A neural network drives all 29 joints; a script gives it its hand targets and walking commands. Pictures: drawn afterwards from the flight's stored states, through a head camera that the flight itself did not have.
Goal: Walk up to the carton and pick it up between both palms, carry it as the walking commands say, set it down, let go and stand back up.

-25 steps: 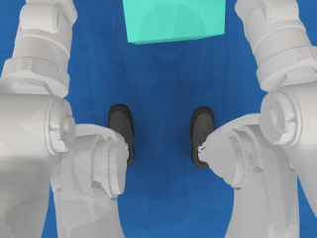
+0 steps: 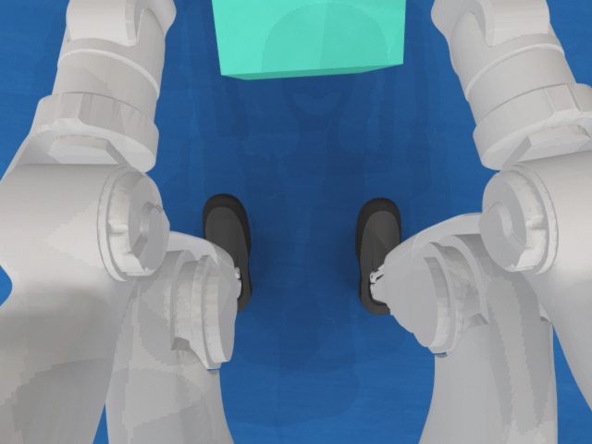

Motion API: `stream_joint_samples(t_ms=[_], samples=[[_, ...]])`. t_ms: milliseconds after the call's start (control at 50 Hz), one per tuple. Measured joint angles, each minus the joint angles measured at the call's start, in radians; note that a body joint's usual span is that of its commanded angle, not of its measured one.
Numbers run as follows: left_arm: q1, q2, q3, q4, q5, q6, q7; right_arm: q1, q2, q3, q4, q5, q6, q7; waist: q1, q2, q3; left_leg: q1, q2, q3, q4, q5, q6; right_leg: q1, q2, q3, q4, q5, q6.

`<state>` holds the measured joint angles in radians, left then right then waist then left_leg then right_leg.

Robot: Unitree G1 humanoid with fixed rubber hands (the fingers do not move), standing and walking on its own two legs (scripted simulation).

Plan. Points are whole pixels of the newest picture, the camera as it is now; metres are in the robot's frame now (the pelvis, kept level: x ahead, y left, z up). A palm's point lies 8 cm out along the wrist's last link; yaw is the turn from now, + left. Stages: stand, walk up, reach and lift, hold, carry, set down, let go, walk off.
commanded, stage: reach and lift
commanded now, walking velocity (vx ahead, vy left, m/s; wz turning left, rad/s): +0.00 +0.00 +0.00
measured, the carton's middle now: out of the picture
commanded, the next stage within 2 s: none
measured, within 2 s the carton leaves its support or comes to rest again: leaves its support in 0.72 s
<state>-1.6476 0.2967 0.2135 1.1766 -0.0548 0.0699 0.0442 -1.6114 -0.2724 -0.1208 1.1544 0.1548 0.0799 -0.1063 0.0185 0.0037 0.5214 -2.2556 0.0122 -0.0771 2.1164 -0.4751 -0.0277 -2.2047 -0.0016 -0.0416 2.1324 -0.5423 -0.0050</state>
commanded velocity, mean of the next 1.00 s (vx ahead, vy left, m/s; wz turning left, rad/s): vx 0.00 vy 0.00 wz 0.00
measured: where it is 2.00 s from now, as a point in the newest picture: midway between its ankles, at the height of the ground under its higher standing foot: (305, 272)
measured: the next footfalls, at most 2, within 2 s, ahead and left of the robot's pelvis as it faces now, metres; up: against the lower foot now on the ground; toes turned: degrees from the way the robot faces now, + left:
none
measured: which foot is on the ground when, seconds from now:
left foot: down 0.00-1.00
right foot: down 0.00-1.00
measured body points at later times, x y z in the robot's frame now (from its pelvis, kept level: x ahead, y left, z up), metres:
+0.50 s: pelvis +0.00 +0.00 -0.01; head +0.39 +0.01 +0.20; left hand +0.57 +0.16 -0.21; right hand +0.57 -0.11 -0.21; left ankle +0.14 +0.14 -0.35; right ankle +0.13 -0.11 -0.35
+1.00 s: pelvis -0.01 +0.01 +0.00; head +0.36 +0.03 +0.25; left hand +0.57 +0.20 -0.15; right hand +0.57 -0.05 -0.16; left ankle +0.14 +0.14 -0.35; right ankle +0.13 -0.11 -0.35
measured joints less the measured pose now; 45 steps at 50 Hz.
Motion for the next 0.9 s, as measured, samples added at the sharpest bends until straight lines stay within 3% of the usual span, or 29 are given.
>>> stream_joint_samples(t_ms=[160, 520, 760, 840, 900], samples=[[0.003, 0.0, 0.068, 0.0, 0.02, 0.026, -0.036, 0.0, 0.0, 0.0, -0.02, -0.035, 0.037, 0.024, 0.004, 0.003, 0.0, 0.0, 0.0, 0.0, 0.019, -0.009, 0.0, -0.01, 0.02, 0.007, 0.019, 0.0, 0.0], [0.005, 0.0, 0.081, 0.0, 0.024, 0.047, -0.034, 0.006, 0.0, 0.0, -0.042, -0.014, 0.08, 0.034, 0.009, 0.001, -0.003, 0.0, 0.0, 0.0, 0.034, -0.014, 0.0, -0.017, 0.031, 0.011, 0.034, 0.002, 0.0], [0.02, 0.0, 0.014, -0.053, 0.024, 0.116, 0.081, 0.009, 0.036, 0.0, -0.09, 0.019, 0.151, -0.031, 0.034, -0.013, 0.004, 0.031, -0.002, -0.001, 0.037, -0.018, 0.0, 0.013, 0.038, 0.015, 0.034, 0.002, 0.005], [0.035, 0.0, 0.012, -0.072, 0.024, 0.132, 0.162, 0.01, 0.073, 0.0, -0.1, -0.022, 0.162, -0.045, 0.036, -0.015, 0.004, 0.056, -0.006, -0.001, 0.037, -0.018, -0.002, 0.042, 0.038, 0.017, 0.034, 0.0, 0.008], [0.035, -0.001, 0.008, -0.079, 0.024, 0.15, 0.166, 0.014, 0.084, 0.0, -0.101, -0.065, 0.176, -0.059, 0.037, -0.013, 0.004, 0.073, -0.013, -0.001, 0.037, -0.014, -0.002, 0.065, 0.038, 0.02, 0.034, -0.002, 0.014]])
